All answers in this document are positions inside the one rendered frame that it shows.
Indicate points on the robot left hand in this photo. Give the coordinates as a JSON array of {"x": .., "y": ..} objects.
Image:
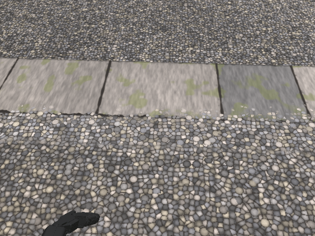
[{"x": 69, "y": 222}]

